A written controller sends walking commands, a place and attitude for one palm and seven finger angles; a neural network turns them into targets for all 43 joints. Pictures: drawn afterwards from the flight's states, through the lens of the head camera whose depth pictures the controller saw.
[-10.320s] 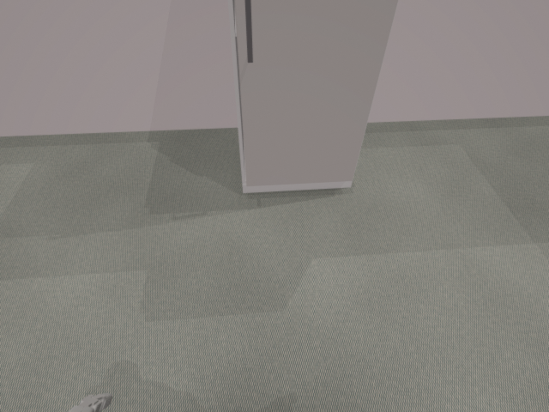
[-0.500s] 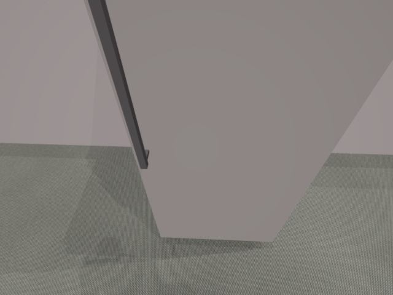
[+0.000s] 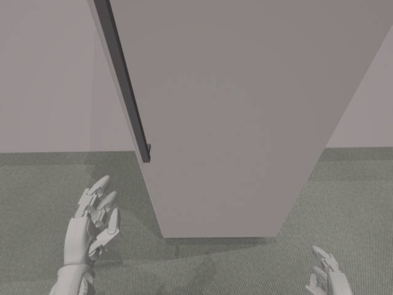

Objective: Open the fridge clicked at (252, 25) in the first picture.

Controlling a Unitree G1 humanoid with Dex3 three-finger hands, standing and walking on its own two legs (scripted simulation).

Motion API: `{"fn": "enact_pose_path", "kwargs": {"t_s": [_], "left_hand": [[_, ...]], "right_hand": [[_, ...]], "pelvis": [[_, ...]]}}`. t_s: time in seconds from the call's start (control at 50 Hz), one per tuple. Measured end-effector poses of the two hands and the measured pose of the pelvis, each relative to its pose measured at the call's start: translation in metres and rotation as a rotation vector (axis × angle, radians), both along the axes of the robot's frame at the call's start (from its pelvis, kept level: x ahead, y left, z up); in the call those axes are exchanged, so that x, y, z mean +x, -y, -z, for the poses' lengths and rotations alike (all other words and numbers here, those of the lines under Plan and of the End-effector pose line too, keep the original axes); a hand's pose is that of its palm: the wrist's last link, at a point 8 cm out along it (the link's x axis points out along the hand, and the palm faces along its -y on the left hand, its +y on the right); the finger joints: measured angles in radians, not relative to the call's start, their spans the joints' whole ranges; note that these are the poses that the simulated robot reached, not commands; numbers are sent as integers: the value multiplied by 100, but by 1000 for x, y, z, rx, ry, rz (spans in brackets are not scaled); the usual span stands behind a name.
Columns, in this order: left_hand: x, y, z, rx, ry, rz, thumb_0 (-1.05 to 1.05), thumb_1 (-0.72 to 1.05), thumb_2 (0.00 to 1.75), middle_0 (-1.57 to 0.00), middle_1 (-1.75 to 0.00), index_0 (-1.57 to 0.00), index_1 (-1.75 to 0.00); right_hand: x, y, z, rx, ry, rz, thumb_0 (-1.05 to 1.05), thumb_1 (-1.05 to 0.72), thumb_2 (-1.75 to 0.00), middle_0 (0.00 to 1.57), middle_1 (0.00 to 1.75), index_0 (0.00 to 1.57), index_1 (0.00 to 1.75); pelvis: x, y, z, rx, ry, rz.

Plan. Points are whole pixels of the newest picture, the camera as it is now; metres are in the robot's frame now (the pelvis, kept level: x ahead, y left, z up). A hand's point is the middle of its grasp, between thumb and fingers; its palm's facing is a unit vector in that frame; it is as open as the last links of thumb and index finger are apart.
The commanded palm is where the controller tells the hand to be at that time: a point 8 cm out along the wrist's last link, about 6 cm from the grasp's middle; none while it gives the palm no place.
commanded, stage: raise the hand to about handle height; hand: left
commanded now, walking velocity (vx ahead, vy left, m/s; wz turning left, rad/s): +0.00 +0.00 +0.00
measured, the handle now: (126, 76) +0.48 +0.15 +0.23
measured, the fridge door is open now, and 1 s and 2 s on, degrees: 0 0 0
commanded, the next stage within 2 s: move the hooked fingers beside the handle in 1.82 s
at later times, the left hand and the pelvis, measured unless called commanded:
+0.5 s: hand (96, 242) +0.22 +0.20 +0.04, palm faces -0.08 -1.00 -0.04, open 10.8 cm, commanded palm +0.17 +0.27 +0.06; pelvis -0.01 +0.02 -0.02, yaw +1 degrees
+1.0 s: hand (40, 198) +0.25 +0.27 +0.13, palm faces +0.13 -0.99 -0.08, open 13.5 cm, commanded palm +0.22 +0.31 +0.12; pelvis +0.01 +0.02 +0.01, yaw +2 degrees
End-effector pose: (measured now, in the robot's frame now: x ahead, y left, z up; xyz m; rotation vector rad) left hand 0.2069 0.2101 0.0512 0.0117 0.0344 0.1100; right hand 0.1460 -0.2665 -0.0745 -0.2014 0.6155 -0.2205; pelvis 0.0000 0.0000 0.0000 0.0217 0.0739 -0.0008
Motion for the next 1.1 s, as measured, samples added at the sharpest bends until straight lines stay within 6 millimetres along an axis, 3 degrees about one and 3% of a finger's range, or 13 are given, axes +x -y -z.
{"fn": "enact_pose_path", "kwargs": {"t_s": [0.08,0.18,0.26,0.3,0.36,0.44,0.52,0.62,0.7,0.82,0.88,1.0,1.1], "left_hand": [[-18,7,25,-69,67,123,1,70,80,-21,-44,-21,-44],[-72,-21,66,-57,-138,24,1,57,76,-23,-52,-22,-52],[-90,-48,45,23,-52,-95,2,47,72,-23,-58,-23,-58],[-83,-52,24,46,67,-91,2,43,70,-23,-61,-23,-61],[-57,-46,1,64,194,16,1,36,67,-23,-65,-23,-65],[-19,-36,0,66,93,190,1,26,63,-24,-71,-24,-71],[-6,-46,6,13,-73,163,1,17,59,-25,-77,-25,-77],[-17,-76,-19,44,-8,-20,1,5,54,-26,-85,-26,-85],[-18,-87,-36,98,76,-40,0,-4,50,-26,-91,-26,-91],[0,-85,-37,79,32,74,0,-18,44,-27,-100,-27,-100],[9,-92,-46,74,30,69,0,-25,41,-28,-104,-28,-104],[19,-111,-83,80,126,-14,-1,-39,35,-29,-113,-29,-113],[26,-115,-90,71,71,5,-1,-45,32,-29,-117,-29,-117]], "right_hand": [[36,-1,-26,-49,121,-69,2,-91,-90,19,30,19,30],[66,-19,-35,-83,165,-151,1,-91,-90,19,30,19,30],[73,-48,-20,-64,152,-228,1,-91,-90,19,30,19,30],[68,-64,-7,-37,129,-260,1,-91,-90,19,30,19,30],[54,-85,13,19,77,-278,1,-90,-90,20,30,20,30],[23,-98,28,96,-7,-215,2,-90,-90,20,30,20,30],[-3,-92,26,119,-60,-112,2,-90,-90,20,30,20,30],[-16,-71,18,65,-92,-76,2,-90,-90,20,30,20,30],[-11,-55,14,7,-98,-110,2,-90,-90,20,30,20,30],[11,-44,-1,-28,-22,-103,2,-90,-90,20,30,20,30],[23,-45,-12,-23,32,-99,2,-90,-90,20,30,20,30],[43,-55,-26,6,95,-146,2,-90,-90,20,30,20,30],[50,-60,-24,31,90,-175,2,-90,-90,20,30,20,30]], "pelvis": [[-5,0,15,3,-33,9],[-9,-4,28,-13,-45,-12],[-13,-8,35,-39,-55,-40],[-16,-11,37,-52,-57,-52],[-20,-15,39,-64,-56,-61],[-20,-20,33,-59,-56,-45],[-12,-24,21,-44,-44,-19],[-3,-26,13,-40,-30,-11],[-1,-26,11,-46,-21,-27],[1,-25,5,-46,1,-32],[4,-22,1,-42,16,-27],[10,-16,-6,-37,49,-28],[9,-13,-10,-33,65,-33]]}}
